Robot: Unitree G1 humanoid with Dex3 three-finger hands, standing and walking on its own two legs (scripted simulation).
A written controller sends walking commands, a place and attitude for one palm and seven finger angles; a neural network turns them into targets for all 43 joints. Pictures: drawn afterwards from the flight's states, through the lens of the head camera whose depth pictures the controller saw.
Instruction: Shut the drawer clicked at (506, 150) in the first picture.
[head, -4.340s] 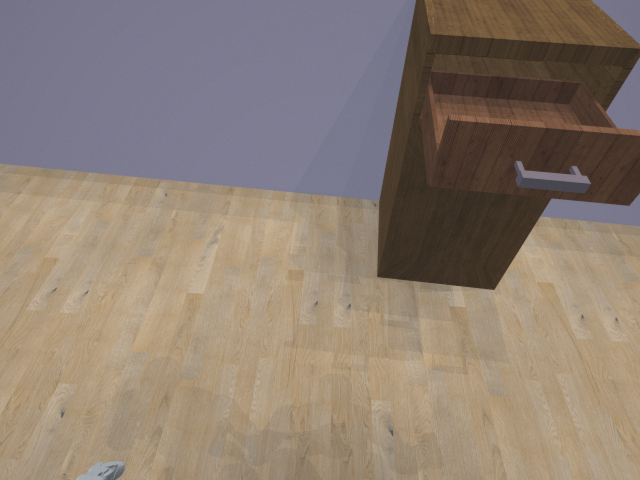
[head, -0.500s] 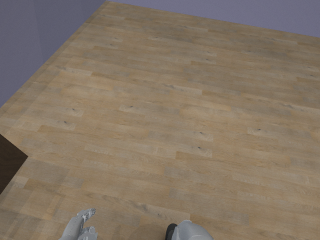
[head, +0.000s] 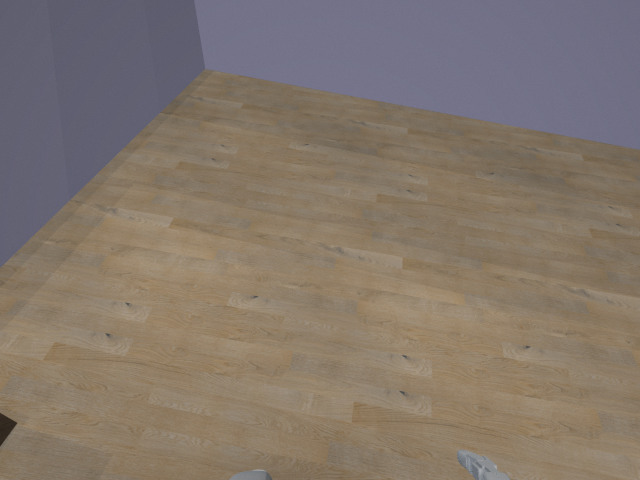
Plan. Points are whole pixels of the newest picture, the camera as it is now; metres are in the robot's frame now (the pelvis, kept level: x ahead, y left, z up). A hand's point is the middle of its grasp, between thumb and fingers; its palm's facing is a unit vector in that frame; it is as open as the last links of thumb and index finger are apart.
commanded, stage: walk to a spot facing it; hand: left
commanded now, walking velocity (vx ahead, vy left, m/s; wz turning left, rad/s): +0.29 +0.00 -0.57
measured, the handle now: out of the picture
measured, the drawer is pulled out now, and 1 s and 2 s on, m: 0.28 0.28 0.28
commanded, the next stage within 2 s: turn to face it in 0.36 s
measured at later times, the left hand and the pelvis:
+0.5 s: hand (247, 363) +0.32 +0.16 -0.16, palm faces -0.28 -0.94 -0.20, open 7.4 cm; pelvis +0.16 +0.00 +0.00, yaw -17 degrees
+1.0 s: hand (235, 352) +0.34 +0.19 -0.19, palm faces -0.03 -0.98 -0.17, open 7.4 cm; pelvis +0.22 +0.02 -0.01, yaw -4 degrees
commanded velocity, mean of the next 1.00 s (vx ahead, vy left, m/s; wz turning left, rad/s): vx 0.03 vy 0.00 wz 0.08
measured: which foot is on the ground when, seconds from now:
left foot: down 0.00-0.56, up 0.58-0.92, down 0.94-1.00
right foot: down 0.00-0.02, up 0.04-0.52, down 0.54-0.94, up 0.96-1.00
